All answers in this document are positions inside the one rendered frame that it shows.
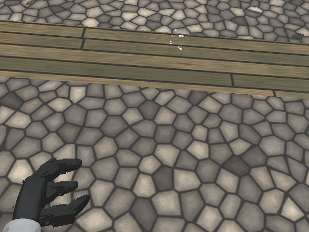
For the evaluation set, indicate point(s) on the robot left forearm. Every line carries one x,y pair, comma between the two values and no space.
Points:
22,225

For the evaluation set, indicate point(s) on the left robot hand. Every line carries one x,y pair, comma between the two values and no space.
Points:
39,189

